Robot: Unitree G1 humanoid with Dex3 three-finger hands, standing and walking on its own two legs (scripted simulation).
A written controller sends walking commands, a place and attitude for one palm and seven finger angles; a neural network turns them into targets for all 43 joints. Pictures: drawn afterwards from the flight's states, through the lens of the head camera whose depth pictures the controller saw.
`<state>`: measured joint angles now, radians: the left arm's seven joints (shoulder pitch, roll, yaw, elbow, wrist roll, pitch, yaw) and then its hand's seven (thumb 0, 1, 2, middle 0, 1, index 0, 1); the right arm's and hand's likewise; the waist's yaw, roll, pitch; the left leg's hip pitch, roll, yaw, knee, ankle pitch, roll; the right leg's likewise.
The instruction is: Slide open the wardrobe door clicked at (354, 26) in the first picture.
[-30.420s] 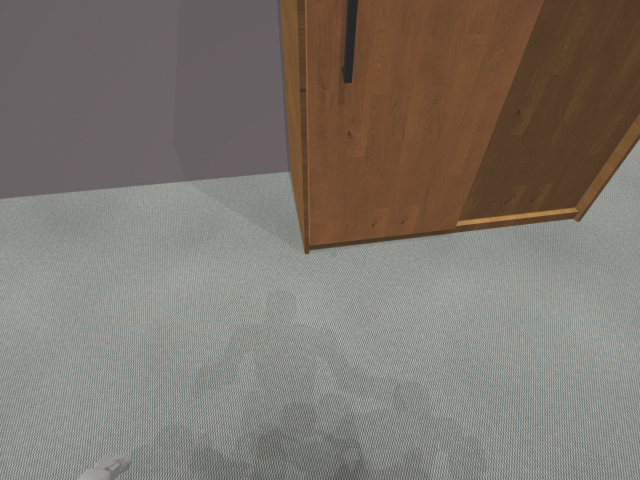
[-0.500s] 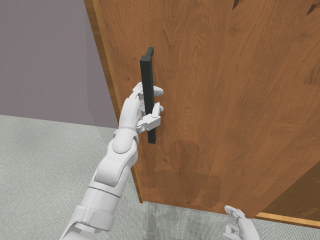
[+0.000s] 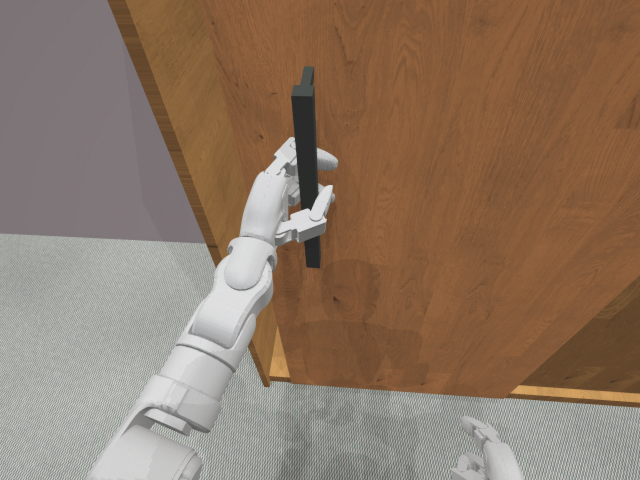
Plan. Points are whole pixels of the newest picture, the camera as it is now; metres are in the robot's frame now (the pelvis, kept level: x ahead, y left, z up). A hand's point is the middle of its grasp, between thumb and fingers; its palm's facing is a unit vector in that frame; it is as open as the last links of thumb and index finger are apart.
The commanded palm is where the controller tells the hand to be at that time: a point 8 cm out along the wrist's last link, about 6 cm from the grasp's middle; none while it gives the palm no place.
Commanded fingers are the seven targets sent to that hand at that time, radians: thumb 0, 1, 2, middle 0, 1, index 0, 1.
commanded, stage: step sideways, sliding the door along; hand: left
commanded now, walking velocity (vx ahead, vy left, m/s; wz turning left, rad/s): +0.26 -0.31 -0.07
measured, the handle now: (311, 183) +0.44 +0.03 +0.14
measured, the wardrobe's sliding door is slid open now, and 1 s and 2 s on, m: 0.07 0.20 0.42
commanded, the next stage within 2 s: none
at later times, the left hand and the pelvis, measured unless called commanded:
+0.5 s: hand (361, 212) +0.39 -0.03 +0.14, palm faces -0.12 -0.99 -0.10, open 5.8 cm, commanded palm +0.38 +0.00 +0.15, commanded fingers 0.00 0.90 0.90 -0.45 -1.40 -0.45 -1.40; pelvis +0.01 -0.10 +0.00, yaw +1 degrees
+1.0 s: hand (443, 206) +0.39 -0.12 +0.15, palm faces +0.10 -1.00 -0.01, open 5.5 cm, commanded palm +0.37 -0.14 +0.14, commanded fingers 0.00 0.90 0.90 -0.45 -1.40 -0.45 -1.40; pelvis +0.02 -0.27 +0.00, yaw +5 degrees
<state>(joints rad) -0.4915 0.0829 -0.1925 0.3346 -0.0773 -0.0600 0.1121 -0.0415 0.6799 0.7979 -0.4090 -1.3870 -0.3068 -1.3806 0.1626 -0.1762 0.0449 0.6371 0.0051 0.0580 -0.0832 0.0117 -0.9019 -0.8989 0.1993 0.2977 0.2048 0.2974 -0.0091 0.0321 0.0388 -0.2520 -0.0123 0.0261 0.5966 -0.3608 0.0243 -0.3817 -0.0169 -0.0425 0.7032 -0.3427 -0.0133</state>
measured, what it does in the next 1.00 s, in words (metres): steps to the right: left foot, then right foot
